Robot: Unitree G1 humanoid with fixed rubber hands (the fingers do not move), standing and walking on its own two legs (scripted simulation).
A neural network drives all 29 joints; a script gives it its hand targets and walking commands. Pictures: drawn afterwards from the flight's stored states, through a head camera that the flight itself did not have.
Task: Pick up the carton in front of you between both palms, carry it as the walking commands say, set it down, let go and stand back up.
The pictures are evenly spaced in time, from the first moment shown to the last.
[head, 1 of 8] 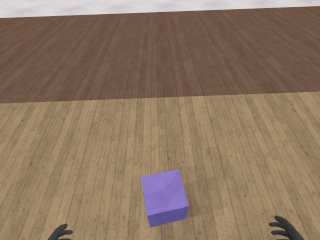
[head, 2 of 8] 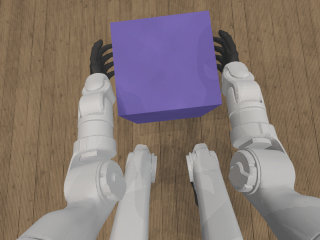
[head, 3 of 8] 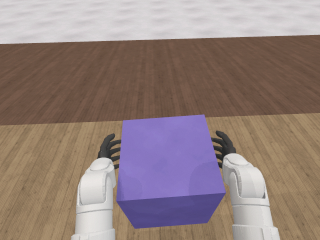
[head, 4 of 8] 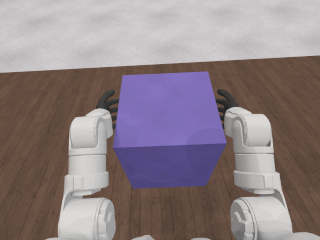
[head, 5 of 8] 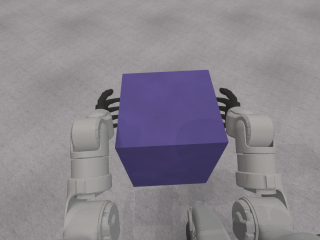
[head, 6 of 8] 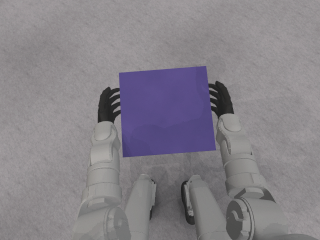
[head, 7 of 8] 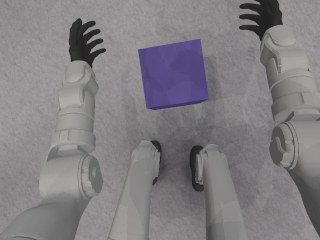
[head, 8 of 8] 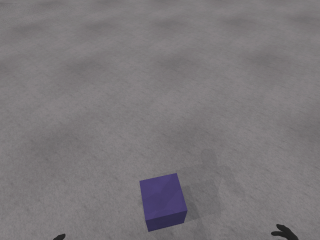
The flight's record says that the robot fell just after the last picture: no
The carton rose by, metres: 0.68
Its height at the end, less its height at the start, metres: -0.37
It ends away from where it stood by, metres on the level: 4.81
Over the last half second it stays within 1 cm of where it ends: yes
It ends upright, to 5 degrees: yes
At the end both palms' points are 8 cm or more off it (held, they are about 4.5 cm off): yes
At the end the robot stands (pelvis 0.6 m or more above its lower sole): yes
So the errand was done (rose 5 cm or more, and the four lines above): yes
